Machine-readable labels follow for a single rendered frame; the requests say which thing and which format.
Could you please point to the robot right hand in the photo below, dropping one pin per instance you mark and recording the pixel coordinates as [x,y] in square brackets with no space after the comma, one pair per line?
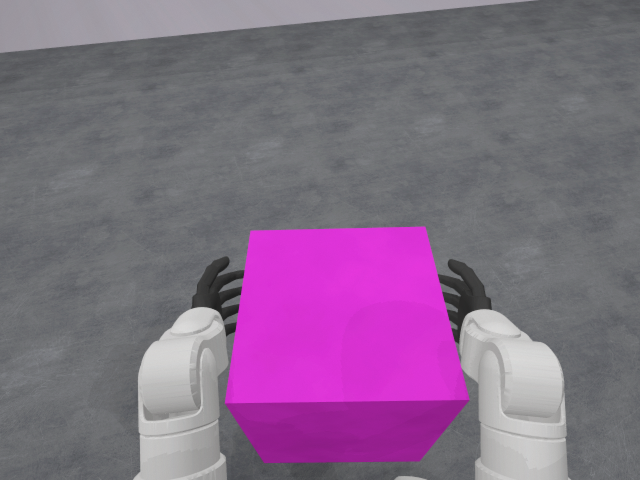
[472,293]

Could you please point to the robot left hand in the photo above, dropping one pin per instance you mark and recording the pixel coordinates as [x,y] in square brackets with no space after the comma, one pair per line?
[208,288]

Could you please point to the carton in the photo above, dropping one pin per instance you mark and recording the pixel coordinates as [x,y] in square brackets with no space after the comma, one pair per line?
[343,349]

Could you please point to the robot left forearm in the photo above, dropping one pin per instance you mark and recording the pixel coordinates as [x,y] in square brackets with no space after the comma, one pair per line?
[178,400]

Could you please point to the robot right forearm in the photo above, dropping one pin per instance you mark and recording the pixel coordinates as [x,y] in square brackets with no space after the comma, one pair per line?
[521,400]

